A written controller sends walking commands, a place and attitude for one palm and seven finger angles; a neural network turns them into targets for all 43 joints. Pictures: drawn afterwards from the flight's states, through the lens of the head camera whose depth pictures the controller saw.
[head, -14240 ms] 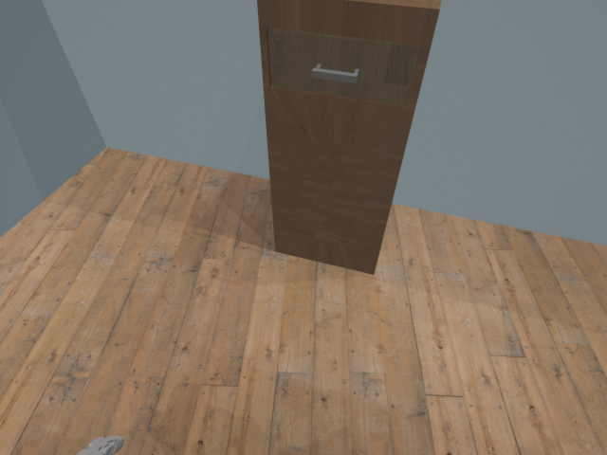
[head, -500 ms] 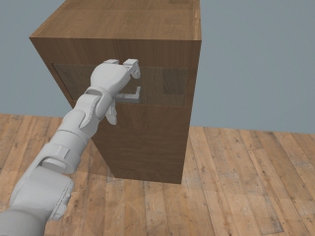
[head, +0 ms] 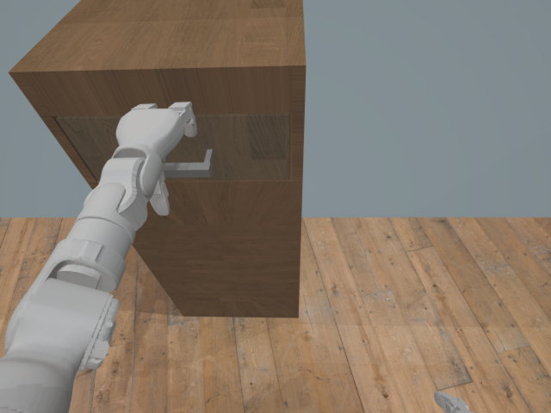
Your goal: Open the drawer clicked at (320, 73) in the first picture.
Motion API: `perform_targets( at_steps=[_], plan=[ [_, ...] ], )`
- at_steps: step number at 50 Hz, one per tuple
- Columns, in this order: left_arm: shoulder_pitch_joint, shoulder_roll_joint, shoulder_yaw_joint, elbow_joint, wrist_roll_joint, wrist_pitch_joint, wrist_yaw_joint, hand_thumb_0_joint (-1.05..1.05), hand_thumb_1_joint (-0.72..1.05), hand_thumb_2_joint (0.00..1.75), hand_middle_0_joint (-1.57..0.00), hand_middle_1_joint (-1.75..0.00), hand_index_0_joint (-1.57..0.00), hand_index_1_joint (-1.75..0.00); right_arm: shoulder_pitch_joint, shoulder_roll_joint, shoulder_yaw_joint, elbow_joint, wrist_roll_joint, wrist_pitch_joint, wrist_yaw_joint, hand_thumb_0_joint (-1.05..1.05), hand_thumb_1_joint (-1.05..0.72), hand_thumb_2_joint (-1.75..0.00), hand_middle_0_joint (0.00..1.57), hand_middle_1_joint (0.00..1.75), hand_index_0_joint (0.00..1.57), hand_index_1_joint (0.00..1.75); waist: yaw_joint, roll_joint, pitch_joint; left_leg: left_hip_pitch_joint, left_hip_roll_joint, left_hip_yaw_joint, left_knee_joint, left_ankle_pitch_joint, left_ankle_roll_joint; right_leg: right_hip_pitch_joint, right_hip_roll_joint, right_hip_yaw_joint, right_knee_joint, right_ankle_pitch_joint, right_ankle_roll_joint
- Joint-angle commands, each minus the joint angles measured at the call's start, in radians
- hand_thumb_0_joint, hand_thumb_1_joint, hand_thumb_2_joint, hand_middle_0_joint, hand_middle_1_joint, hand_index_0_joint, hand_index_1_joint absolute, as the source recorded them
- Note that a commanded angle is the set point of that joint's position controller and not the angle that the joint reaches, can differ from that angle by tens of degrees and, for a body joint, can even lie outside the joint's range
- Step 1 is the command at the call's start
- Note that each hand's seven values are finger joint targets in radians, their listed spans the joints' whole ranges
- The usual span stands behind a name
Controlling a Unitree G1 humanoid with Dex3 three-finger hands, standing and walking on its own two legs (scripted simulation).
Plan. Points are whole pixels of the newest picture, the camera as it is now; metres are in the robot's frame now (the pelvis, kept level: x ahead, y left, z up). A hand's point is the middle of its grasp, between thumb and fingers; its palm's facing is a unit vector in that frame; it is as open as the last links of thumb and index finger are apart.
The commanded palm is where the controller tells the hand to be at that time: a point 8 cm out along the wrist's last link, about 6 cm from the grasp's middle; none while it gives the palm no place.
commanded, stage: move the hooked fingers above the handle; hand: left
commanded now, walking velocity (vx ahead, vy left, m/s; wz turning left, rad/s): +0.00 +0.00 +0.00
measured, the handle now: (179, 162) +0.51 +0.17 +0.07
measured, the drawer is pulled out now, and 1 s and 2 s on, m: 0.00 0.00 0.00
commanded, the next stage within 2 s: lift the fingers back up to retry in 1.42 s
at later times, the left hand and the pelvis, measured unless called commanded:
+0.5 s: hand (167, 159) +0.47 +0.17 +0.12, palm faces +0.01 -0.04 -1.00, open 13.8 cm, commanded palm +0.45 +0.20 +0.19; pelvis +0.02 +0.01 +0.00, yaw +0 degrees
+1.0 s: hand (177, 164) +0.45 +0.15 +0.12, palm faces +0.01 -0.06 -1.00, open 13.8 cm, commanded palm +0.44 +0.19 +0.19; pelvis +0.02 +0.02 +0.00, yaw +1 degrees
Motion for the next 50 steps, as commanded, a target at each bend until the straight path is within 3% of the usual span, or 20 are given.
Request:
perform_targets(
  at_steps=[1, 3, 5, 9, 12, 14, 16, 18, 21, 23, 28, 32, 34, 38, 39, 42, 44, 48, 49, 50],
  plan=[
    [-0.430, 0.309, 0.112, -0.202, 0.001, -0.018, 0.031, 0.00, -0.50, 0.30, -0.30, -1.20, -0.30, -1.20, -0.001, -0.116, -0.049, -0.103, -0.011, -0.049, -0.001, 0.00, -0.90, -0.90, 0.20, 0.30, 0.20, 0.30, 0.032, -0.058, -0.331, -0.027, -0.024, -0.002, -0.036, 0.150, 0.034, 0.283, -0.036, 0.070, -0.070, 0.178, 0.021],
    [-0.425, 0.253, 0.079, -0.258, -0.011, -0.044, 0.025, 0.00, -0.50, 0.30, -0.30, -1.20, -0.30, -1.20, 0.020, -0.114, -0.064, -0.105, -0.013, -0.057, 0.010, 0.00, -0.90, -0.90, 0.20, 0.30, 0.20, 0.30, 0.023, -0.058, -0.365, 0.011, -0.023, -0.005, -0.026, 0.186, 0.036, 0.286, -0.033, 0.067, -0.067, 0.216, 0.019],
    [-0.407, 0.269, 0.097, -0.329, -0.033, -0.072, 0.020, 0.00, -0.50, 0.30, -0.30, -1.20, -0.30, -1.20, 0.029, -0.118, -0.076, -0.105, -0.014, -0.060, 0.014, 0.00, -0.90, -0.90, 0.20, 0.30, 0.20, 0.30, 0.029, -0.054, -0.401, 0.025, -0.028, -0.010, -0.021, 0.200, 0.041, 0.316, -0.033, 0.076, -0.066, 0.252, 0.019],
    [-0.472, 0.182, 0.014, -0.364, -0.062, -0.097, 0.011, 0.00, -0.50, 0.30, -0.30, -1.20, -0.30, -1.20, 0.051, -0.121, -0.084, -0.071, -0.007, -0.065, 0.023, 0.00, -0.90, -0.90, 0.20, 0.30, 0.20, 0.30, -0.018, -0.055, -0.325, 0.051, -0.030, -0.026, -0.017, 0.187, 0.042, 0.223, -0.024, 0.066, -0.084, 0.221, 0.021],
    [-0.507, 0.214, 0.043, -0.365, -0.058, -0.100, 0.037, 0.00, -0.50, 0.30, -0.30, -1.20, -0.30, -1.20, 0.068, -0.120, -0.086, -0.049, -0.013, -0.067, 0.030, 0.00, -0.90, -0.90, 0.20, 0.30, 0.20, 0.30, -0.011, -0.028, -0.355, 0.075, -0.034, -0.035, -0.010, 0.214, 0.039, 0.213, -0.016, 0.058, -0.075, 0.228, 0.014],
    [-0.530, 0.287, 0.104, -0.353, -0.052, -0.096, 0.061, 0.00, -0.50, 0.30, -0.30, -1.20, -0.30, -1.20, 0.075, -0.126, -0.084, -0.036, -0.016, -0.065, 0.033, 0.00, -0.90, -0.90, 0.20, 0.30, 0.20, 0.30, 0.000, -0.030, -0.393, 0.060, -0.035, -0.037, -0.010, 0.247, 0.035, 0.245, -0.015, 0.054, -0.061, 0.261, 0.013],
    [-0.490, 0.268, 0.112, -0.338, -0.048, -0.081, 0.080, 0.00, -0.50, 0.30, -0.30, -1.20, -0.30, -1.20, 0.063, -0.113, -0.079, -0.039, -0.020, -0.062, 0.043, 0.00, -0.90, -0.90, 0.20, 0.30, 0.20, 0.30, 0.025, -0.017, -0.422, 0.066, -0.036, -0.032, -0.008, 0.302, 0.031, 0.271, -0.012, 0.044, -0.042, 0.317, 0.007],
    [-0.431, 0.329, 0.175, -0.294, -0.038, -0.052, 0.094, 0.00, -0.50, 0.30, -0.30, -1.20, -0.30, -1.20, 0.049, -0.120, -0.074, -0.039, -0.025, -0.053, 0.049, 0.00, -0.90, -0.90, 0.20, 0.30, 0.20, 0.30, 0.053, -0.038, -0.433, 0.046, -0.032, -0.026, -0.011, 0.351, 0.026, 0.316, -0.013, 0.040, -0.030, 0.374, 0.006],
    [-0.424, 0.283, 0.142, -0.290, -0.035, -0.025, 0.096, 0.00, -0.50, 0.30, -0.30, -1.20, -0.30, -1.20, 0.018, -0.111, -0.068, -0.051, -0.018, -0.049, 0.052, 0.00, -0.90, -0.90, 0.20, 0.30, 0.20, 0.30, 0.043, -0.086, -0.365, 0.028, -0.026, -0.019, -0.020, 0.334, 0.030, 0.289, -0.013, 0.031, -0.036, 0.369, 0.013],
    [-0.397, 0.347, 0.194, -0.260, -0.032, -0.012, 0.094, 0.00, -0.50, 0.30, -0.30, -1.20, -0.30, -1.20, 0.011, -0.119, -0.064, -0.054, -0.015, -0.043, 0.048, 0.00, -0.90, -0.90, 0.20, 0.30, 0.20, 0.30, 0.057, -0.131, -0.365, 0.010, -0.023, -0.018, -0.031, 0.319, 0.031, 0.320, -0.016, 0.038, -0.043, 0.351, 0.016],
    [-0.394, 0.349, 0.191, -0.305, -0.015, -0.003, 0.084, 0.00, -0.50, 0.30, -0.30, -1.20, -0.30, -1.20, -0.020, -0.108, -0.058, -0.073, -0.018, -0.034, 0.042, 0.00, -0.90, -0.90, 0.20, 0.30, 0.20, 0.30, 0.070, -0.093, -0.404, 0.045, -0.023, -0.015, -0.036, 0.356, 0.029, 0.339, -0.018, 0.033, -0.033, 0.374, 0.013],
    [-0.373, 0.272, 0.125, -0.337, -0.010, 0.010, 0.065, 0.00, -0.50, 0.30, -0.30, -1.20, -0.30, -1.20, -0.033, -0.102, -0.057, -0.085, -0.019, -0.035, 0.049, 0.00, -0.90, -0.90, 0.20, 0.30, 0.20, 0.30, 0.063, -0.051, -0.390, 0.086, -0.019, -0.016, -0.030, 0.377, 0.028, 0.294, -0.014, 0.022, -0.031, 0.369, 0.009],
    [-0.380, 0.162, 0.028, -0.354, -0.018, 0.024, 0.039, 0.00, -0.50, 0.30, -0.30, -1.20, -0.30, -1.20, -0.033, -0.101, -0.063, -0.090, -0.014, -0.035, 0.057, 0.00, -0.90, -0.90, 0.20, 0.30, 0.20, 0.30, 0.037, -0.052, -0.372, 0.117, -0.015, -0.023, -0.022, 0.375, 0.029, 0.243, -0.012, 0.017, -0.038, 0.344, 0.009],
    [-0.336, 0.072, -0.048, -0.379, -0.047, 0.043, -0.021, 0.00, -0.50, 0.30, -0.30, -1.20, -0.30, -1.20, -0.030, -0.110, -0.070, -0.103, -0.008, -0.027, 0.064, 0.00, -0.90, -0.90, 0.20, 0.30, 0.20, 0.30, 0.018, -0.091, -0.329, 0.148, -0.018, -0.034, -0.017, 0.357, 0.032, 0.208, -0.009, 0.013, -0.054, 0.317, 0.009],
    [-0.374, 0.049, -0.077, -0.407, -0.053, 0.038, -0.033, 0.00, -0.50, 0.30, -0.30, -1.20, -0.30, -1.20, -0.032, -0.108, -0.068, -0.101, -0.008, -0.028, 0.064, 0.00, -0.90, -0.90, 0.20, 0.30, 0.20, 0.30, 0.009, -0.074, -0.324, 0.154, -0.018, -0.041, -0.015, 0.351, 0.031, 0.190, -0.010, 0.012, -0.052, 0.310, 0.009],
    [-0.400, 0.077, -0.053, -0.463, -0.058, 0.013, -0.039, 0.00, -0.50, 0.30, -0.30, -1.20, -0.30, -1.20, -0.028, -0.104, -0.068, -0.104, -0.014, -0.027, 0.063, 0.00, -0.90, -0.90, 0.20, 0.30, 0.20, 0.30, 0.023, -0.054, -0.349, 0.170, -0.024, -0.050, -0.007, 0.366, 0.031, 0.198, -0.008, 0.015, -0.043, 0.316, 0.003],
    [-0.421, 0.140, 0.002, -0.504, -0.061, -0.014, -0.022, 0.00, -0.50, 0.30, -0.30, -1.20, -0.30, -1.20, -0.026, -0.102, -0.068, -0.101, -0.017, -0.027, 0.062, 0.00, -0.90, -0.90, 0.20, 0.30, 0.20, 0.30, 0.037, -0.023, -0.383, 0.166, -0.028, -0.056, -0.003, 0.387, 0.025, 0.223, -0.008, 0.017, -0.033, 0.330, -0.002],
    [-0.375, 0.259, 0.133, -0.471, -0.045, -0.024, 0.047, 0.00, -0.50, 0.30, -0.30, -1.20, -0.30, -1.20, -0.034, -0.098, -0.061, -0.089, -0.026, -0.023, 0.064, 0.00, -0.90, -0.90, 0.20, 0.30, 0.20, 0.30, 0.084, -0.031, -0.395, 0.117, -0.027, -0.047, -0.008, 0.443, 0.013, 0.283, -0.006, 0.015, -0.017, 0.368, -0.007],
    [-0.390, 0.234, 0.116, -0.442, -0.042, -0.015, 0.064, 0.00, -0.50, 0.30, -0.30, -1.20, -0.30, -1.20, -0.040, -0.089, -0.055, -0.083, -0.024, -0.025, 0.065, 0.00, -0.90, -0.90, 0.20, 0.30, 0.20, 0.30, 0.078, -0.042, -0.371, 0.096, -0.025, -0.046, -0.013, 0.424, 0.014, 0.276, -0.006, 0.012, -0.017, 0.362, -0.005],
    [-0.372, 0.267, 0.154, -0.408, -0.032, -0.003, 0.083, 0.00, -0.50, 0.30, -0.30, -1.20, -0.30, -1.20, -0.040, -0.090, -0.054, -0.072, -0.024, -0.027, 0.065, 0.00, -0.90, -0.90, 0.20, 0.30, 0.20, 0.30, 0.086, -0.062, -0.359, 0.081, -0.021, -0.039, -0.019, 0.411, 0.014, 0.280, -0.005, 0.014, -0.019, 0.357, -0.004]
  ],
)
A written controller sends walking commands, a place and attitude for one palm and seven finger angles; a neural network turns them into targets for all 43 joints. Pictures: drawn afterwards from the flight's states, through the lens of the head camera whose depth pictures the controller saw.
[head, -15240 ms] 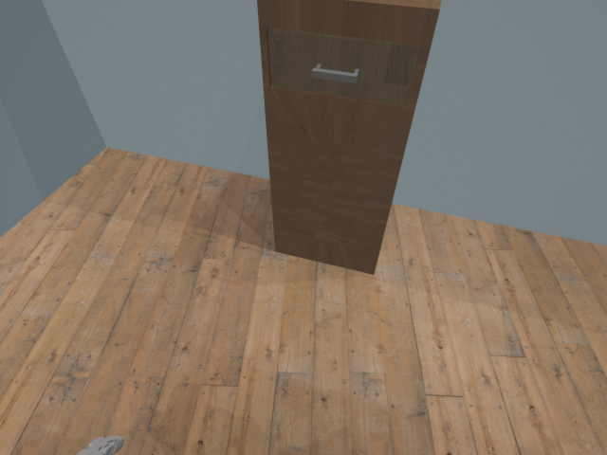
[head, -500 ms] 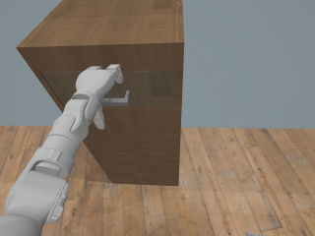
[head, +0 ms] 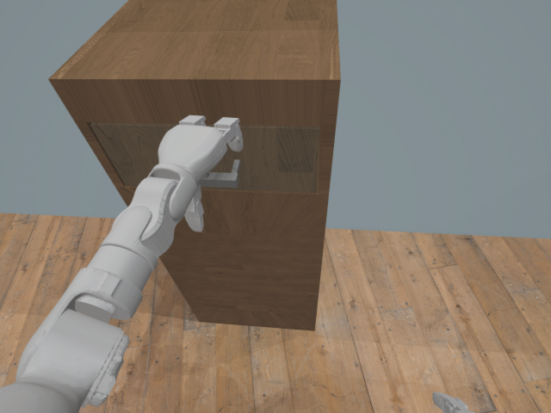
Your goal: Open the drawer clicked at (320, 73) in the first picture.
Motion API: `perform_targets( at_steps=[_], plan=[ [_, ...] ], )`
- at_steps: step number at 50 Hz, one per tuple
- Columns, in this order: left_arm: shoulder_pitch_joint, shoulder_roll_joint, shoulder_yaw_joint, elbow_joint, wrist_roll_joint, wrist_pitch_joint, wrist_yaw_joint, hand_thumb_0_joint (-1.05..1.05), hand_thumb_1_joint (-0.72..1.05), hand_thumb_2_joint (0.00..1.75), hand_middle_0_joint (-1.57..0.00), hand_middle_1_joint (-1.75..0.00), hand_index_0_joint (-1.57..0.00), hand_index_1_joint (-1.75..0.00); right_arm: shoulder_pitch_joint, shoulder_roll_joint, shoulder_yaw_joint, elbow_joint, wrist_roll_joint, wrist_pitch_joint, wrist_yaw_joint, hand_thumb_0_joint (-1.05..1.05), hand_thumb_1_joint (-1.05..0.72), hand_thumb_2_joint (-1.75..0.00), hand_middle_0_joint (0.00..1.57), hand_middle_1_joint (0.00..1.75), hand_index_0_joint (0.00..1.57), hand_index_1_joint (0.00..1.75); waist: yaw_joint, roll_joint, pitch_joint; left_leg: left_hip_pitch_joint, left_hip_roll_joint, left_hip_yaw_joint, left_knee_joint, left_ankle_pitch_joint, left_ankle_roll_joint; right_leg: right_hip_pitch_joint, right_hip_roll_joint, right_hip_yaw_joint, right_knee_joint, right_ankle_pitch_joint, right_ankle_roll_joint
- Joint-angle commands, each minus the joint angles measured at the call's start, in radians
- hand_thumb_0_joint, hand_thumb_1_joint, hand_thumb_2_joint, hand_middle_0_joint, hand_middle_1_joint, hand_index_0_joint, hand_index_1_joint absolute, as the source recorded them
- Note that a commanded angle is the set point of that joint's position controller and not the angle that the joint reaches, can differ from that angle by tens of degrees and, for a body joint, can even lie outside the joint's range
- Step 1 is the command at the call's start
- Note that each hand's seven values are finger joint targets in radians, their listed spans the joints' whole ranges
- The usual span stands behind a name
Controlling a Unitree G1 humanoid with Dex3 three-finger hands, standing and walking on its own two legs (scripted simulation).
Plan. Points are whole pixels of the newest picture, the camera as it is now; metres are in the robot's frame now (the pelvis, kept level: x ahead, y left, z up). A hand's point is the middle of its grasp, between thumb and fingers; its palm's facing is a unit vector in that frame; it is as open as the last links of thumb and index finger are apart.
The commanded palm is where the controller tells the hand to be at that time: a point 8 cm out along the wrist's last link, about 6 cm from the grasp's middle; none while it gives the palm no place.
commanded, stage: move the hooked fingers above the handle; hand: left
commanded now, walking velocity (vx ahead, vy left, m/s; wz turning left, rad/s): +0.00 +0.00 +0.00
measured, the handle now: (206, 171) +0.49 +0.15 +0.07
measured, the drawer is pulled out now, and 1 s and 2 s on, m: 0.00 0.00 0.00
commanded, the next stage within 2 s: lift the fingers back up to retry in 0.42 s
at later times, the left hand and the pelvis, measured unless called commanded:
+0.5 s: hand (200, 187) +0.41 +0.13 +0.12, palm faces -0.01 -0.04 -1.00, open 13.8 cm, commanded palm +0.41 +0.17 +0.19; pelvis -0.01 -0.01 +0.00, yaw +1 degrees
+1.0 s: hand (194, 188) +0.41 +0.14 +0.12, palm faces -0.04 -0.04 -1.00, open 13.8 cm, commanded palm +0.40 +0.17 +0.19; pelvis -0.01 -0.01 +0.00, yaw +1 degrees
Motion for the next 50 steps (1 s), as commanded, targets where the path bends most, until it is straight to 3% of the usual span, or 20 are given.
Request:
perform_targets(
  at_steps=[1, 3, 7, 12, 15, 17, 19, 21, 23, 26, 28, 29, 30, 33, 37, 39, 43, 46, 48, 50],
  plan=[
    [-0.507, 0.318, 0.230, -0.109, 0.022, 0.043, 0.120, 0.00, -0.50, 0.30, -0.30, -1.20, -0.30, -1.20, -0.039, -0.094, -0.013, -0.086, -0.007, -0.036, 0.002, 0.00, -0.90, -0.90, 0.20, 0.30, 0.20, 0.30, 0.036, -0.081, -0.326, 0.031, -0.003, -0.016, -0.037, 0.422, -0.004, 0.241, 0.010, 0.026, -0.025, 0.380, -0.019],
    [-0.484, 0.362, 0.261, -0.050, 0.039, 0.082, 0.129, 0.00, -0.50, 0.30, -0.30, -1.20, -0.30, -1.20, -0.042, -0.106, -0.012, -0.080, -0.006, -0.032, -0.001, 0.00, -0.90, -0.90, 0.20, 0.30, 0.20, 0.30, 0.042, -0.113, -0.337, 0.011, -0.002, -0.009, -0.048, 0.410, -0.004, 0.279, 0.008, 0.033, -0.033, 0.381, -0.016],
    [-0.436, 0.381, 0.257, -0.073, 0.044, 0.125, 0.095, 0.00, -0.50, 0.30, -0.30, -1.20, -0.30, -1.20, -0.065, -0.110, -0.005, -0.094, -0.003, -0.023, -0.007, 0.00, -0.90, -0.90, 0.20, 0.30, 0.20, 0.30, 0.048, -0.122, -0.369, 0.005, -0.001, 0.009, -0.056, 0.408, 0.004, 0.330, -0.001, 0.046, -0.036, 0.427, -0.006],
    [-0.371, 0.296, 0.172, -0.088, 0.015, 0.134, 0.013, 0.00, -0.50, 0.30, -0.30, -1.20, -0.30, -1.20, -0.073, -0.120, -0.008, -0.123, 0.010, -0.016, -0.018, 0.00, -0.90, -0.90, 0.20, 0.30, 0.20, 0.30, 0.013, -0.166, -0.296, 0.011, 0.000, 0.009, -0.066, 0.342, 0.019, 0.295, -0.006, 0.047, -0.062, 0.393, 0.003],
    [-0.413, 0.203, 0.076, -0.237, -0.003, 0.082, -0.037, 0.00, -0.50, 0.30, -0.30, -1.20, -0.30, -1.20, -0.062, -0.116, -0.023, -0.148, 0.011, -0.026, -0.016, 0.00, -0.90, -0.90, 0.20, 0.30, 0.20, 0.30, -0.013, -0.109, -0.336, 0.087, -0.007, -0.007, -0.046, 0.366, 0.028, 0.266, -0.002, 0.050, -0.062, 0.405, -0.001],
    [-0.451, 0.198, 0.063, -0.333, -0.014, 0.033, -0.048, 0.00, -0.50, 0.30, -0.30, -1.20, -0.30, -1.20, -0.049, -0.112, -0.029, -0.147, 0.006, -0.036, -0.017, 0.00, -0.90, -0.90, 0.20, 0.30, 0.20, 0.30, -0.022, -0.062, -0.358, 0.133, -0.010, -0.023, -0.033, 0.390, 0.027, 0.240, 0.003, 0.050, -0.057, 0.402, -0.005],
    [-0.481, 0.139, 0.013, -0.387, -0.038, -0.003, -0.049, 0.00, -0.50, 0.30, -0.30, -1.20, -0.30, -1.20, -0.040, -0.100, -0.030, -0.142, 0.006, -0.049, -0.014, 0.00, -0.90, -0.90, 0.20, 0.30, 0.20, 0.30, -0.037, -0.026, -0.349, 0.164, -0.014, -0.035, -0.019, 0.398, 0.027, 0.194, 0.006, 0.044, -0.057, 0.378, -0.009],
    [-0.492, 0.170, 0.052, -0.370, -0.042, -0.026, -0.021, 0.00, -0.50, 0.30, -0.30, -1.20, -0.30, -1.20, -0.026, -0.098, -0.032, -0.122, 0.004, -0.052, -0.012, 0.00, -0.90, -0.90, 0.20, 0.30, 0.20, 0.30, -0.031, -0.027, -0.332, 0.161, -0.015, -0.041, -0.017, 0.387, 0.017, 0.169, 0.012, 0.036, -0.058, 0.348, -0.012],
    [-0.500, 0.266, 0.145, -0.297, -0.040, -0.027, 0.023, 0.00, -0.50, 0.30, -0.30, -1.20, -0.30, -1.20, -0.015, -0.106, -0.029, -0.098, 0.002, -0.049, -0.013, 0.00, -0.90, -0.90, 0.20, 0.30, 0.20, 0.30, -0.012, -0.061, -0.300, 0.112, -0.018, -0.037, -0.029, 0.351, 0.007, 0.190, 0.012, 0.034, -0.070, 0.322, -0.014],
    [-0.522, 0.313, 0.213, -0.169, -0.019, -0.002, 0.092, 0.00, -0.50, 0.30, -0.30, -1.20, -0.30, -1.20, -0.033, -0.097, -0.014, -0.070, 0.002, -0.052, -0.010, 0.00, -0.90, -0.90, 0.20, 0.30, 0.20, 0.30, 0.013, -0.101, -0.266, 0.038, -0.016, -0.026, -0.045, 0.335, 0.000, 0.211, 0.008, 0.033, -0.061, 0.310, -0.014],
    [-0.498, 0.349, 0.251, -0.128, 0.007, 0.032, 0.130, 0.00, -0.50, 0.30, -0.30, -1.20, -0.30, -1.20, -0.051, -0.100, -0.010, -0.067, -0.003, -0.047, -0.005, 0.00, -0.90, -0.90, 0.20, 0.30, 0.20, 0.30, 0.042, -0.077, -0.318, 0.021, -0.017, -0.016, -0.053, 0.364, -0.009, 0.262, 0.005, 0.037, -0.050, 0.332, -0.017],
    [-0.497, 0.303, 0.212, -0.114, 0.013, 0.053, 0.137, 0.00, -0.50, 0.30, -0.30, -1.20, -0.30, -1.20, -0.067, -0.090, -0.006, -0.073, -0.004, -0.048, -0.001, 0.00, -0.90, -0.90, 0.20, 0.30, 0.20, 0.30, 0.043, -0.063, -0.334, 0.020, -0.015, -0.011, -0.053, 0.366, -0.008, 0.270, 0.002, 0.038, -0.044, 0.344, -0.015],
    [-0.489, 0.309, 0.220, -0.095, 0.025, 0.074, 0.143, 0.00, -0.50, 0.30, -0.30, -1.20, -0.30, -1.20, -0.069, -0.093, -0.007, -0.070, -0.004, -0.047, 0.003, 0.00, -0.90, -0.90, 0.20, 0.30, 0.20, 0.30, 0.044, -0.073, -0.339, 0.017, -0.009, -0.006, -0.055, 0.376, -0.009, 0.277, 0.003, 0.035, -0.040, 0.356, -0.015],
    [-0.410, 0.249, 0.162, -0.049, 0.043, 0.151, 0.109, 0.00, -0.50, 0.30, -0.30, -1.20, -0.30, -1.20, -0.083, -0.108, -0.014, -0.090, -0.002, -0.034, 0.011, 0.00, -0.90, -0.90, 0.20, 0.30, 0.20, 0.30, 0.036, -0.093, -0.366, 0.028, -0.002, 0.006, -0.054, 0.392, -0.003, 0.293, 0.000, 0.039, -0.042, 0.388, -0.013],
    [-0.376, 0.207, 0.094, -0.138, 0.014, 0.188, -0.005, 0.00, -0.50, 0.30, -0.30, -1.20, -0.30, -1.20, -0.092, -0.124, -0.018, -0.137, 0.009, -0.015, 0.006, 0.00, -0.90, -0.90, 0.20, 0.30, 0.20, 0.30, 0.004, -0.160, -0.349, 0.044, -0.006, 0.001, -0.051, 0.380, 0.020, 0.309, -0.007, 0.044, -0.052, 0.447, 0.000],
    [-0.372, 0.184, 0.062, -0.197, -0.010, 0.160, -0.062, 0.00, -0.50, 0.30, -0.30, -1.20, -0.30, -1.20, -0.095, -0.123, -0.017, -0.156, 0.013, -0.012, -0.003, 0.00, -0.90, -0.90, 0.20, 0.30, 0.20, 0.30, -0.008, -0.173, -0.326, 0.057, -0.013, -0.008, -0.050, 0.359, 0.028, 0.298, -0.008, 0.047, -0.061, 0.438, 0.005],
    [-0.456, 0.243, 0.092, -0.306, -0.032, 0.037, -0.091, 0.00, -0.50, 0.30, -0.30, -1.20, -0.30, -1.20, -0.068, -0.116, -0.015, -0.149, 0.007, -0.025, -0.023, 0.00, -0.90, -0.90, 0.20, 0.30, 0.20, 0.30, -0.014, -0.114, -0.288, 0.082, -0.021, -0.028, -0.047, 0.315, 0.028, 0.252, -0.006, 0.050, -0.071, 0.358, -0.003],
    [-0.535, 0.246, 0.113, -0.325, -0.034, -0.044, -0.039, 0.00, -0.50, 0.30, -0.30, -1.20, -0.30, -1.20, -0.037, -0.097, -0.019, -0.124, 0.005, -0.043, -0.026, 0.00, -0.90, -0.90, 0.20, 0.30, 0.20, 0.30, -0.015, -0.039, -0.300, 0.108, -0.022, -0.037, -0.032, 0.329, 0.018, 0.197, 0.004, 0.044, -0.064, 0.323, -0.012],
    [-0.534, 0.310, 0.183, -0.296, -0.028, -0.066, 0.015, 0.00, -0.50, 0.30, -0.30, -1.20, -0.30, -1.20, -0.019, -0.099, -0.024, -0.104, -0.002, -0.048, -0.022, 0.00, -0.90, -0.90, 0.20, 0.30, 0.20, 0.30, 0.002, -0.023, -0.316, 0.101, -0.021, -0.036, -0.032, 0.355, 0.005, 0.204, 0.009, 0.038, -0.060, 0.314, -0.017],
    [-0.530, 0.309, 0.209, -0.259, -0.023, -0.065, 0.068, 0.00, -0.50, 0.30, -0.30, -1.20, -0.30, -1.20, -0.021, -0.088, -0.024, -0.089, -0.003, -0.056, -0.014, 0.00, -0.90, -0.90, 0.20, 0.30, 0.20, 0.30, 0.012, -0.048, -0.334, 0.084, -0.019, -0.033, -0.027, 0.378, 0.001, 0.213, 0.013, 0.033, -0.047, 0.334, -0.018]
  ],
)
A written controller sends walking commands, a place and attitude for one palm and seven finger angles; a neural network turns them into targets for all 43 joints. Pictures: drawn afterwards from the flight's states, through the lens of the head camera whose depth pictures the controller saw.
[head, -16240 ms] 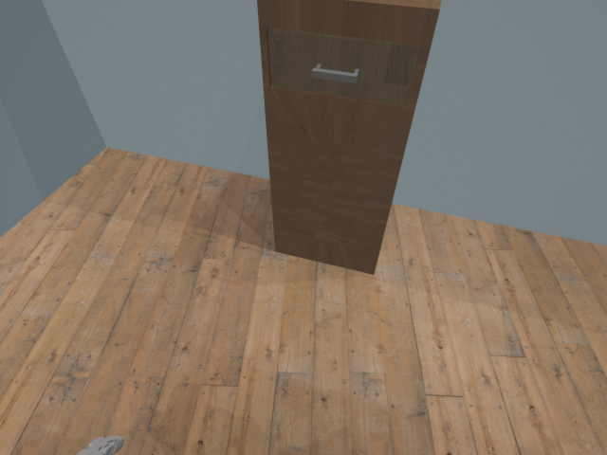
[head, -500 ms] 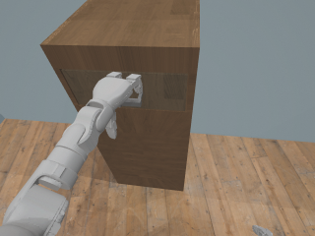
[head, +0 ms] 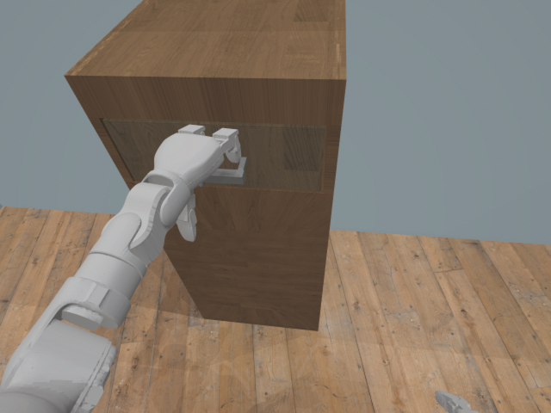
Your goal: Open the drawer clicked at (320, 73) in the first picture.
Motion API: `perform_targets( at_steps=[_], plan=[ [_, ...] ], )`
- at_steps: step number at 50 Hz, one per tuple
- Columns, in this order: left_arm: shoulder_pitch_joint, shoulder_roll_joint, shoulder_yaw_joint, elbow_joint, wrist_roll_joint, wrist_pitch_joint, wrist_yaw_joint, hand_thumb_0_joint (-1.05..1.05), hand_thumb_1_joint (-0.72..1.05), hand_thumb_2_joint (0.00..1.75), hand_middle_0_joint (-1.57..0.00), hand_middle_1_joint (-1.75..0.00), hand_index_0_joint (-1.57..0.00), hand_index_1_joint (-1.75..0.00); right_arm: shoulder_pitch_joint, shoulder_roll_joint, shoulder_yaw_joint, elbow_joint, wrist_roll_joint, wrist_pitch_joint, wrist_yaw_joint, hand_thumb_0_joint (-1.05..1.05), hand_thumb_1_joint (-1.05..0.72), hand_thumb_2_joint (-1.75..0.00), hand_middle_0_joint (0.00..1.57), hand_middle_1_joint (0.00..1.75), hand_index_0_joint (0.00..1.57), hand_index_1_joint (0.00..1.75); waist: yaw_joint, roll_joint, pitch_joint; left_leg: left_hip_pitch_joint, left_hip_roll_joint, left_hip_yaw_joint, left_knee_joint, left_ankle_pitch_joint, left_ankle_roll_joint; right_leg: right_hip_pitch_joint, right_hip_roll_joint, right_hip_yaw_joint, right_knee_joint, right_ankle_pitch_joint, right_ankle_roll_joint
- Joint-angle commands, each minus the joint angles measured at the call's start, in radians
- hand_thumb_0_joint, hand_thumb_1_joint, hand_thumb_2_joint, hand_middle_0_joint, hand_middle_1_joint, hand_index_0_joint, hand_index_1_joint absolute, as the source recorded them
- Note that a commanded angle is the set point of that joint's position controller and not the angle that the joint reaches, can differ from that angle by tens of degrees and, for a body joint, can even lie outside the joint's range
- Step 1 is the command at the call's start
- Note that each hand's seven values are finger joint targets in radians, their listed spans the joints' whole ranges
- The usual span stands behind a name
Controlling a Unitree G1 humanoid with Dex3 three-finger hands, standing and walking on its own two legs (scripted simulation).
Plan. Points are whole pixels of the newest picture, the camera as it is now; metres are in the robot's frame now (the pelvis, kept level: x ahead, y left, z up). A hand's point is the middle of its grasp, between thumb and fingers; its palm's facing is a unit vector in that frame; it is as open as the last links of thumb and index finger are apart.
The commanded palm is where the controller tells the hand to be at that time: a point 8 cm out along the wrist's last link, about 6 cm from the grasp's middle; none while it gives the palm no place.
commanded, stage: lift the fingers back up to retry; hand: left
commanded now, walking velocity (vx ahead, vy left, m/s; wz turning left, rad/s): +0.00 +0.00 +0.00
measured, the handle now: (213, 168) +0.50 +0.15 +0.07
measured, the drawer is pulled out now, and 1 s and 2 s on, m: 0.00 0.00 0.00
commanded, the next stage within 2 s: re-aim the fingers above the handle in 0.30 s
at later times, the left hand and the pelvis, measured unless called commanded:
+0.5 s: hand (207, 176) +0.42 +0.13 +0.13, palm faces +0.03 -0.06 -1.00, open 13.8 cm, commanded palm +0.41 +0.16 +0.19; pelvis +0.00 +0.00 +0.00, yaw -1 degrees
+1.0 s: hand (222, 166) +0.45 +0.11 +0.12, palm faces +0.03 -0.07 -1.00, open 13.8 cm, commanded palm +0.43 +0.16 +0.19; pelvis +0.00 +0.00 +0.00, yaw -1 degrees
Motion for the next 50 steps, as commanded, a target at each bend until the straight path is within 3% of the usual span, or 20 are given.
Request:
perform_targets(
  at_steps=[1, 3, 6, 11, 15, 17, 18, 19, 22, 23, 26, 29, 31, 33, 35, 38, 42, 44, 48, 50],
  plan=[
    [-0.581, 0.232, 0.207, -0.172, 0.010, -0.021, 0.158, 0.00, -0.50, 0.30, -0.30, -1.20, -0.30, -1.20, -0.027, -0.081, -0.027, -0.080, -0.013, -0.051, 0.012, 0.00, -0.90, -0.90, 0.20, 0.30, 0.20, 0.30, 0.003, -0.053, -0.369, 0.059, -0.019, -0.010, -0.022, 0.377, 0.004, 0.186, 0.011, 0.050, -0.029, 0.334, -0.009],
    [-0.552, 0.247, 0.231, -0.088, 0.029, 0.025, 0.196, 0.00, -0.50, 0.30, -0.30, -1.20, -0.30, -1.20, -0.029, -0.091, -0.027, -0.064, -0.015, -0.049, 0.022, 0.00, -0.90, -0.90, 0.20, 0.30, 0.20, 0.30, 0.012, -0.067, -0.372, 0.035, -0.015, -0.004, -0.030, 0.386, -0.005, 0.198, 0.013, 0.045, -0.027, 0.332, -0.011],
    [-0.523, 0.166, 0.160, -0.032, 0.054, 0.117, 0.206, 0.00, -0.50, 0.30, -0.30, -1.20, -0.30, -1.20, -0.051, -0.097, -0.027, -0.062, -0.012, -0.044, 0.040, 0.00, -0.90, -0.90, 0.20, 0.30, 0.20, 0.30, 0.012, -0.058, -0.365, 0.033, -0.002, 0.006, -0.034, 0.402, -0.006, 0.175, 0.012, 0.039, -0.018, 0.343, -0.013],
    [-0.473, 0.124, 0.092, -0.065, 0.052, 0.227, 0.107, 0.00, -0.50, 0.30, -0.30, -1.20, -0.30, -1.20, -0.076, -0.118, -0.031, -0.104, -0.002, -0.012, 0.045, 0.00, -0.90, -0.90, 0.20, 0.30, 0.20, 0.30, -0.009, -0.128, -0.394, 0.051, -0.002, 0.011, -0.031, 0.403, 0.017, 0.227, 0.004, 0.050, -0.029, 0.403, -0.002],
    [-0.484, 0.138, 0.081, -0.171, 0.021, 0.181, 0.020, 0.00, -0.50, 0.30, -0.30, -1.20, -0.30, -1.20, -0.083, -0.118, -0.025, -0.134, 0.003, -0.003, 0.027, 0.00, -0.90, -0.90, 0.20, 0.30, 0.20, 0.30, -0.026, -0.147, -0.350, 0.070, -0.009, -0.010, -0.032, 0.387, 0.028, 0.217, 0.004, 0.051, -0.033, 0.406, 0.001],
    [-0.496, 0.148, 0.089, -0.242, 0.014, 0.126, 0.013, 0.00, -0.50, 0.30, -0.30, -1.20, -0.30, -1.20, -0.080, -0.106, -0.025, -0.143, -0.002, -0.012, 0.019, 0.00, -0.90, -0.90, 0.20, 0.30, 0.20, 0.30, -0.015, -0.119, -0.358, 0.096, -0.011, -0.015, -0.031, 0.391, 0.030, 0.211, 0.004, 0.055, -0.034, 0.387, -0.001],
    [-0.501, 0.200, 0.133, -0.283, 0.015, 0.096, 0.021, 0.00, -0.50, 0.30, -0.30, -1.20, -0.30, -1.20, -0.075, -0.108, -0.026, -0.143, -0.006, -0.014, 0.017, 0.00, -0.90, -0.90, 0.20, 0.30, 0.20, 0.30, -0.004, -0.100, -0.383, 0.100, -0.013, -0.017, -0.029, 0.407, 0.026, 0.231, 0.004, 0.058, -0.030, 0.389, -0.005],
    [-0.506, 0.204, 0.141, -0.293, 0.015, 0.075, 0.034, 0.00, -0.50, 0.30, -0.30, -1.20, -0.30, -1.20, -0.078, -0.095, -0.023, -0.143, -0.007, -0.018, 0.016, 0.00, -0.90, -0.90, 0.20, 0.30, 0.20, 0.30, 0.005, -0.067, -0.379, 0.099, -0.014, -0.019, -0.029, 0.405, 0.024, 0.226, 0.005, 0.058, -0.027, 0.382, -0.007],
    [-0.489, 0.213, 0.183, -0.259, 0.014, 0.042, 0.091, 0.00, -0.50, 0.30, -0.30, -1.20, -0.30, -1.20, -0.066, -0.085, -0.019, -0.119, -0.009, -0.030, 0.019, 0.00, -0.90, -0.90, 0.20, 0.30, 0.20, 0.30, 0.017, -0.064, -0.325, 0.073, -0.011, -0.014, -0.035, 0.401, 0.010, 0.197, 0.012, 0.048, -0.031, 0.354, -0.012],
    [-0.465, 0.267, 0.240, -0.219, 0.018, 0.047, 0.114, 0.00, -0.50, 0.30, -0.30, -1.20, -0.30, -1.20, -0.067, -0.090, -0.020, -0.110, -0.010, -0.029, 0.021, 0.00, -0.90, -0.90, 0.20, 0.30, 0.20, 0.30, 0.030, -0.072, -0.320, 0.049, -0.012, -0.010, -0.041, 0.386, 0.004, 0.214, 0.012, 0.049, -0.034, 0.332, -0.013],
    [-0.479, 0.235, 0.217, -0.093, 0.040, 0.087, 0.162, 0.00, -0.50, 0.30, -0.30, -1.20, -0.30, -1.20, -0.080, -0.085, -0.010, -0.082, -0.006, -0.034, 0.020, 0.00, -0.90, -0.90, 0.20, 0.30, 0.20, 0.30, 0.021, -0.103, -0.260, -0.001, -0.009, 0.005, -0.057, 0.307, 0.000, 0.183, 0.010, 0.048, -0.047, 0.269, -0.007],
    [-0.515, 0.226, 0.183, -0.057, 0.062, 0.139, 0.173, 0.00, -0.50, 0.30, -0.30, -1.20, -0.30, -1.20, -0.088, -0.096, -0.012, -0.081, -0.006, -0.038, 0.021, 0.00, -0.90, -0.90, 0.20, 0.30, 0.20, 0.30, 0.013, -0.072, -0.315, 0.012, -0.006, 0.014, -0.058, 0.304, 0.003, 0.201, 0.002, 0.058, -0.051, 0.270, -0.006],
    [-0.539, 0.227, 0.166, -0.050, 0.068, 0.165, 0.152, 0.00, -0.50, 0.30, -0.30, -1.20, -0.30, -1.20, -0.083, -0.103, -0.017, -0.082, -0.005, -0.037, 0.016, 0.00, -0.90, -0.90, 0.20, 0.30, 0.20, 0.30, -0.001, -0.077, -0.359, 0.029, -0.005, 0.015, -0.049, 0.314, 0.010, 0.217, 0.000, 0.063, -0.049, 0.300, -0.004],
    [-0.524, 0.162, 0.106, -0.093, 0.052, 0.173, 0.108, 0.00, -0.50, 0.30, -0.30, -1.20, -0.30, -1.20, -0.080, -0.105, -0.025, -0.107, -0.002, -0.034, 0.017, 0.00, -0.90, -0.90, 0.20, 0.30, 0.20, 0.30, -0.016, -0.089, -0.404, 0.061, -0.010, 0.008, -0.039, 0.340, 0.017, 0.239, -0.002, 0.064, -0.047, 0.341, -0.001],
    [-0.531, 0.085, 0.031, -0.112, 0.024, 0.162, 0.056, 0.00, -0.50, 0.30, -0.30, -1.20, -0.30, -1.20, -0.074, -0.107, -0.027, -0.114, 0.004, -0.032, 0.014, 0.00, -0.90, -0.90, 0.20, 0.30, 0.20, 0.30, -0.048, -0.100, -0.353, 0.077, -0.011, 0.000, -0.032, 0.314, 0.025, 0.189, -0.001, 0.058, -0.054, 0.332, 0.003],
    [-0.549, 0.046, -0.014, -0.166, -0.007, 0.114, -0.001, 0.00, -0.50, 0.30, -0.30, -1.20, -0.30, -1.20, -0.061, -0.110, -0.026, -0.126, 0.002, -0.039, 0.007, 0.00, -0.90, -0.90, 0.20, 0.30, 0.20, 0.30, -0.063, -0.096, -0.323, 0.096, -0.018, -0.014, -0.026, 0.312, 0.028, 0.152, 0.001, 0.055, -0.056, 0.319, 0.002],
    [-0.602, 0.122, 0.068, -0.153, -0.007, 0.032, 0.027, 0.00, -0.50, 0.30, -0.30, -1.20, -0.30, -1.20, -0.032, -0.097, -0.022, -0.104, -0.001, -0.045, 0.000, 0.00, -0.90, -0.90, 0.20, 0.30, 0.20, 0.30, -0.046, -0.090, -0.294, 0.072, -0.023, -0.027, -0.019, 0.290, 0.021, 0.125, 0.007, 0.051, -0.047, 0.285, -0.005],
    [-0.618, 0.212, 0.164, -0.126, 0.000, 0.004, 0.077, 0.00, -0.50, 0.30, -0.30, -1.20, -0.30, -1.20, -0.021, -0.095, -0.022, -0.094, -0.007, -0.047, -0.002, 0.00, -0.90, -0.90, 0.20, 0.30, 0.20, 0.30, -0.019, -0.098, -0.327, 0.042, -0.024, -0.023, -0.020, 0.308, 0.015, 0.165, 0.007, 0.053, -0.038, 0.295, -0.007],
    [-0.619, 0.358, 0.312, -0.017, 0.046, 0.025, 0.203, 0.00, -0.50, 0.30, -0.30, -1.20, -0.30, -1.20, -0.022, -0.090, -0.012, -0.063, -0.015, -0.048, -0.003, 0.00, -0.90, -0.90, 0.20, 0.30, 0.20, 0.30, 0.027, -0.093, -0.365, -0.041, -0.020, -0.005, -0.034, 0.331, -0.001, 0.236, 0.005, 0.062, -0.021, 0.311, -0.007],
    [-0.613, 0.317, 0.277, -0.009, 0.065, 0.066, 0.247, 0.00, -0.50, 0.30, -0.30, -1.20, -0.30, -1.20, -0.045, -0.078, -0.008, -0.065, -0.014, -0.051, 0.002, 0.00, -0.90, -0.90, 0.20, 0.30, 0.20, 0.30, 0.034, -0.067, -0.391, -0.039, -0.015, 0.013, -0.035, 0.359, -0.003, 0.257, 0.005, 0.064, -0.014, 0.353, -0.006]
  ],
)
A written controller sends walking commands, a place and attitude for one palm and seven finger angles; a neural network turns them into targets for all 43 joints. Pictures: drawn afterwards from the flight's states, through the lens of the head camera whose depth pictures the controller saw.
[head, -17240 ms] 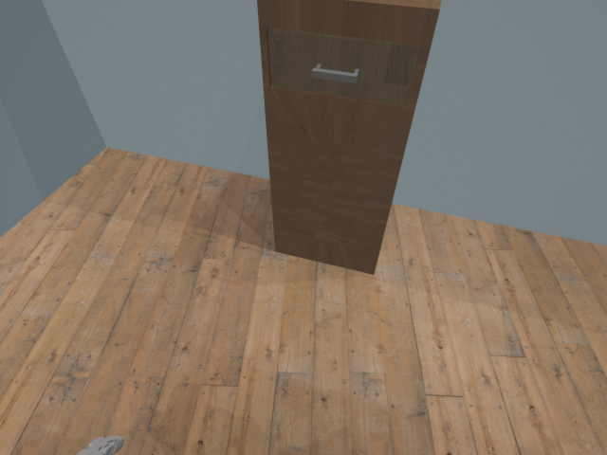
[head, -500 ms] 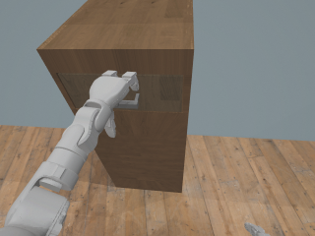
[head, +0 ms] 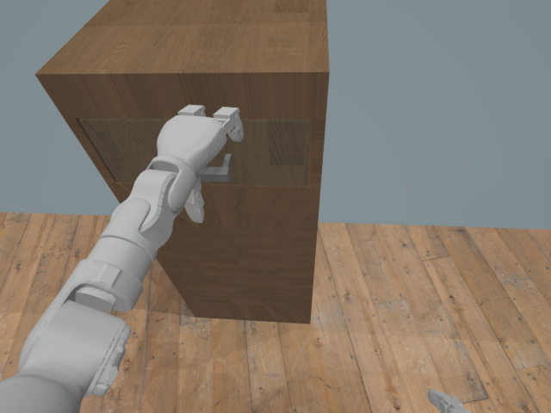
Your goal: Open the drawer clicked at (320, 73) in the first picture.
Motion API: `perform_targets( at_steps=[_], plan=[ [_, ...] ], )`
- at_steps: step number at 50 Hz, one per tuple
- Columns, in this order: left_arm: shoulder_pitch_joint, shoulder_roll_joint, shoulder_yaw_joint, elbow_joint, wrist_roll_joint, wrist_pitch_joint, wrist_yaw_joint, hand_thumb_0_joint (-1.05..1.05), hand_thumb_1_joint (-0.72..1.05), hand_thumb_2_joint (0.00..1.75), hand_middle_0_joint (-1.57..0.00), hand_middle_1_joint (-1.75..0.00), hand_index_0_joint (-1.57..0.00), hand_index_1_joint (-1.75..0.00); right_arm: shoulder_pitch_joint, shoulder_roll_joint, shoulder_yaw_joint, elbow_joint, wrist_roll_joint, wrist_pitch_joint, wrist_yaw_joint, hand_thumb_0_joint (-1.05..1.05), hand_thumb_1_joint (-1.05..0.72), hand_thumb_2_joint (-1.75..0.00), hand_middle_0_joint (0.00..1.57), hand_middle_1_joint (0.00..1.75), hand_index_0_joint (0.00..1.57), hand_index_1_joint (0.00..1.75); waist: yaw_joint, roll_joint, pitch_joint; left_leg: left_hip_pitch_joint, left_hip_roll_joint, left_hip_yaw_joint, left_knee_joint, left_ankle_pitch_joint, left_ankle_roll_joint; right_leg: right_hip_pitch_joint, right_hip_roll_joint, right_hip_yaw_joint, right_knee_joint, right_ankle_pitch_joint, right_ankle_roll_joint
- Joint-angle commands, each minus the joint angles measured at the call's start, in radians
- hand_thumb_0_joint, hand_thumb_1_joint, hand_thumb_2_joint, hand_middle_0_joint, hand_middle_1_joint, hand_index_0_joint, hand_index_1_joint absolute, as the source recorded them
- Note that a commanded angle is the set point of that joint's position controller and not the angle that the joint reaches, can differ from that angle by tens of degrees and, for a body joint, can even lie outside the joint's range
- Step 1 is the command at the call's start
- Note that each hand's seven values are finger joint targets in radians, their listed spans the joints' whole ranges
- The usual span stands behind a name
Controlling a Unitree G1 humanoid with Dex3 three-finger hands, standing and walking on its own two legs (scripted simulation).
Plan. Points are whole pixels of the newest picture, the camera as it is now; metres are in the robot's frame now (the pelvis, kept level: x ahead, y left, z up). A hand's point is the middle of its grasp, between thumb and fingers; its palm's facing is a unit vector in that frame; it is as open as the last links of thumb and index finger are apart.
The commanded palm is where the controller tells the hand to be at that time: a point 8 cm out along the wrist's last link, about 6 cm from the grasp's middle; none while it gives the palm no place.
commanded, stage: re-aim the fingers above the handle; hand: left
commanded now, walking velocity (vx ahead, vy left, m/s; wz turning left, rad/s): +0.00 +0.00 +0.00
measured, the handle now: (197, 166) +0.50 +0.16 +0.07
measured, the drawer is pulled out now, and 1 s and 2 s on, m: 0.00 0.00 0.00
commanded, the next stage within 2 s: lower the fingers behind the handle in 1.42 s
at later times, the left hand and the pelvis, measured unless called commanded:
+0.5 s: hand (174, 192) +0.40 +0.16 +0.12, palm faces -0.04 -0.05 -1.00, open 13.8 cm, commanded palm +0.39 +0.17 +0.18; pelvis +0.00 -0.01 +0.00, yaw +1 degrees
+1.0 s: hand (195, 192) +0.40 +0.13 +0.11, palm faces -0.12 -0.05 -0.99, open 13.8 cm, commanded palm +0.39 +0.16 +0.19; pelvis +0.01 +0.01 +0.00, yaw +1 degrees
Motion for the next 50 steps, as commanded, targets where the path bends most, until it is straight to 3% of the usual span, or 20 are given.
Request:
perform_targets(
  at_steps=[1, 6, 10, 11, 13, 17, 19, 20, 23, 28, 30, 33, 35, 38, 40, 42, 43, 46, 48, 50],
  plan=[
    [-0.493, 0.364, 0.244, -0.100, 0.039, 0.098, 0.152, 0.00, -0.50, 0.30, -0.30, -1.20, -0.30, -1.20, -0.036, -0.098, -0.023, -0.087, -0.010, -0.037, 0.005, 0.00, -0.90, -0.90, 0.20, 0.30, 0.20, 0.30, 0.067, -0.066, -0.404, -0.005, -0.015, 0.001, -0.043, 0.368, -0.002, 0.319, 0.000, 0.046, -0.030, 0.369, -0.005],
    [-0.413, 0.391, 0.245, -0.087, 0.049, 0.202, 0.121, 0.00, -0.50, 0.30, -0.30, -1.20, -0.30, -1.20, -0.070, -0.118, -0.019, -0.100, -0.003, -0.014, 0.002, 0.00, -0.90, -0.90, 0.20, 0.30, 0.20, 0.30, 0.073, -0.118, -0.423, -0.004, -0.007, 0.024, -0.066, 0.377, 0.007, 0.383, -0.008, 0.054, -0.040, 0.422, 0.006],
    [-0.380, 0.359, 0.207, -0.072, 0.021, 0.243, 0.058, 0.00, -0.50, 0.30, -0.30, -1.20, -0.30, -1.20, -0.083, -0.129, -0.015, -0.114, 0.010, -0.003, -0.012, 0.00, -0.90, -0.90, 0.20, 0.30, 0.20, 0.30, 0.052, -0.179, -0.334, -0.007, -0.004, 0.023, -0.088, 0.309, 0.020, 0.358, -0.012, 0.057, -0.074, 0.364, 0.017],
    [-0.379, 0.381, 0.217, -0.087, 0.024, 0.240, 0.041, 0.00, -0.50, 0.30, -0.30, -1.20, -0.30, -1.20, -0.081, -0.134, -0.016, -0.116, 0.011, -0.002, -0.016, 0.00, -0.90, -0.90, 0.20, 0.30, 0.20, 0.30, 0.050, -0.174, -0.344, 0.001, -0.003, 0.021, -0.090, 0.307, 0.022, 0.359, -0.012, 0.059, -0.075, 0.362, 0.018],
    [-0.365, 0.344, 0.183, -0.160, 0.020, 0.223, 0.000, 0.00, -0.50, 0.30, -0.30, -1.20, -0.30, -1.20, -0.084, -0.138, -0.024, -0.145, 0.010, -0.003, -0.018, 0.00, -0.90, -0.90, 0.20, 0.30, 0.20, 0.30, 0.043, -0.156, -0.378, 0.027, -0.008, 0.017, -0.086, 0.320, 0.029, 0.374, -0.017, 0.063, -0.075, 0.385, 0.016],
    [-0.360, 0.214, 0.063, -0.247, 0.000, 0.150, -0.077, 0.00, -0.50, 0.30, -0.30, -1.20, -0.30, -1.20, -0.064, -0.129, -0.034, -0.158, 0.013, -0.016, -0.019, 0.00, -0.90, -0.90, 0.20, 0.30, 0.20, 0.30, -0.001, -0.113, -0.315, 0.079, -0.012, 0.004, -0.064, 0.296, 0.037, 0.289, -0.013, 0.060, -0.086, 0.371, 0.014],
    [-0.289, 0.246, 0.094, -0.342, -0.017, 0.101, -0.100, 0.00, -0.50, 0.30, -0.30, -1.20, -0.30, -1.20, -0.064, -0.129, -0.039, -0.179, 0.008, -0.023, -0.013, 0.00, -0.90, -0.90, 0.20, 0.30, 0.20, 0.30, 0.020, -0.087, -0.345, 0.099, -0.019, -0.005, -0.054, 0.314, 0.040, 0.314, -0.014, 0.068, -0.080, 0.384, 0.010],
    [-0.279, 0.208, 0.060, -0.387, -0.028, 0.079, -0.107, 0.00, -0.50, 0.30, -0.30, -1.20, -0.30, -1.20, -0.074, -0.123, -0.038, -0.185, 0.007, -0.023, -0.010, 0.00, -0.90, -0.90, 0.20, 0.30, 0.20, 0.30, 0.017, -0.072, -0.336, 0.110, -0.024, -0.008, -0.050, 0.319, 0.039, 0.303, -0.012, 0.063, -0.077, 0.390, 0.008],
    [-0.242, 0.140, 0.017, -0.531, -0.061, 0.028, -0.090, 0.00, -0.50, 0.30, -0.30, -1.20, -0.30, -1.20, -0.087, -0.106, -0.040, -0.196, 0.008, -0.034, 0.010, 0.00, -0.90, -0.90, 0.20, 0.30, 0.20, 0.30, 0.024, -0.012, -0.325, 0.150, -0.025, -0.025, -0.040, 0.352, 0.030, 0.257, -0.005, 0.050, -0.072, 0.356, -0.003],
    [-0.307, 0.313, 0.196, -0.412, -0.035, 0.050, 0.033, 0.00, -0.50, 0.30, -0.30, -1.20, -0.30, -1.20, -0.093, -0.116, -0.031, -0.127, 0.007, -0.037, 0.012, 0.00, -0.90, -0.90, 0.20, 0.30, 0.20, 0.30, 0.043, -0.091, -0.228, 0.072, -0.020, -0.022, -0.061, 0.279, 0.008, 0.223, 0.002, 0.041, -0.095, 0.250, -0.002],
    [-0.363, 0.329, 0.213, -0.354, -0.009, 0.075, 0.082, 0.00, -0.50, 0.30, -0.30, -1.20, -0.30, -1.20, -0.108, -0.100, -0.021, -0.111, 0.007, -0.045, 0.008, 0.00, -0.90, -0.90, 0.20, 0.30, 0.20, 0.30, 0.052, -0.098, -0.254, 0.054, -0.018, -0.017, -0.066, 0.265, 0.006, 0.242, -0.002, 0.044, -0.088, 0.226, -0.001],
    [-0.414, 0.352, 0.217, -0.317, 0.025, 0.121, 0.119, 0.00, -0.50, 0.30, -0.30, -1.20, -0.30, -1.20, -0.125, -0.102, -0.017, -0.101, 0.004, -0.046, 0.006, 0.00, -0.90, -0.90, 0.20, 0.30, 0.20, 0.30, 0.057, -0.044, -0.338, 0.078, -0.017, -0.013, -0.069, 0.304, -0.001, 0.280, -0.003, 0.045, -0.076, 0.257, -0.005],
    [-0.425, 0.286, 0.147, -0.287, 0.030, 0.159, 0.102, 0.00, -0.50, 0.30, -0.30, -1.20, -0.30, -1.20, -0.130, -0.101, -0.016, -0.104, 0.004, -0.045, 0.007, 0.00, -0.90, -0.90, 0.20, 0.30, 0.20, 0.30, 0.042, -0.017, -0.370, 0.106, -0.015, -0.011, -0.063, 0.319, 0.001, 0.274, -0.003, 0.038, -0.071, 0.281, -0.005],
    [-0.356, 0.192, 0.062, -0.220, 0.011, 0.221, 0.019, 0.00, -0.50, 0.30, -0.30, -1.20, -0.30, -1.20, -0.120, -0.116, -0.023, -0.124, 0.011, -0.029, 0.013, 0.00, -0.90, -0.90, 0.20, 0.30, 0.20, 0.30, 0.017, -0.069, -0.362, 0.124, -0.009, -0.015, -0.058, 0.351, 0.008, 0.268, -0.001, 0.029, -0.075, 0.330, -0.003],
    [-0.296, 0.109, -0.015, -0.227, -0.021, 0.240, -0.058, 0.00, -0.50, 0.30, -0.30, -1.20, -0.30, -1.20, -0.122, -0.120, -0.022, -0.147, 0.015, -0.016, 0.015, 0.00, -0.90, -0.90, 0.20, 0.30, 0.20, 0.30, 0.000, -0.121, -0.310, 0.127, -0.009, -0.020, -0.057, 0.330, 0.018, 0.242, -0.005, 0.023, -0.081, 0.333, 0.004],
    [-0.276, 0.089, -0.043, -0.231, -0.038, 0.232, -0.126, 0.00, -0.50, 0.30, -0.30, -1.20, -0.30, -1.20, -0.115, -0.130, -0.018, -0.158, 0.014, -0.006, 0.013, 0.00, -0.90, -0.90, 0.20, 0.30, 0.20, 0.30, -0.010, -0.173, -0.255, 0.110, -0.013, -0.027, -0.058, 0.309, 0.024, 0.220, -0.005, 0.021, -0.085, 0.336, 0.008],
    [-0.262, 0.063, -0.070, -0.274, -0.046, 0.216, -0.156, 0.00, -0.50, 0.30, -0.30, -1.20, -0.30, -1.20, -0.119, -0.134, -0.017, -0.176, 0.013, -0.004, 0.017, 0.00, -0.90, -0.90, 0.20, 0.30, 0.20, 0.30, -0.005, -0.159, -0.260, 0.116, -0.018, -0.031, -0.057, 0.320, 0.025, 0.224, -0.006, 0.022, -0.080, 0.341, 0.005],
    [-0.309, 0.088, -0.049, -0.418, -0.054, 0.123, -0.175, 0.00, -0.50, 0.30, -0.30, -1.20, -0.30, -1.20, -0.104, -0.120, -0.017, -0.188, 0.004, -0.013, 0.018, 0.00, -0.90, -0.90, 0.20, 0.30, 0.20, 0.30, 0.012, -0.117, -0.302, 0.144, -0.022, -0.049, -0.038, 0.355, 0.028, 0.216, -0.003, 0.026, -0.054, 0.346, -0.003],
    [-0.289, 0.235, 0.097, -0.483, -0.051, 0.056, -0.132, 0.00, -0.50, 0.30, -0.30, -1.20, -0.30, -1.20, -0.095, -0.120, -0.021, -0.185, -0.006, -0.014, 0.013, 0.00, -0.90, -0.90, 0.20, 0.30, 0.20, 0.30, 0.050, -0.107, -0.342, 0.137, -0.021, -0.054, -0.033, 0.394, 0.021, 0.267, -0.001, 0.032, -0.044, 0.369, -0.009],
    [-0.309, 0.266, 0.166, -0.534, -0.054, 0.009, -0.064, 0.00, -0.50, 0.30, -0.30, -1.20, -0.30, -1.20, -0.081, -0.095, -0.023, -0.176, -0.010, -0.023, 0.016, 0.00, -0.90, -0.90, 0.20, 0.30, 0.20, 0.30, 0.072, -0.080, -0.375, 0.126, -0.021, -0.048, -0.027, 0.461, 0.013, 0.298, 0.000, 0.034, -0.027, 0.421, -0.011]
  ],
)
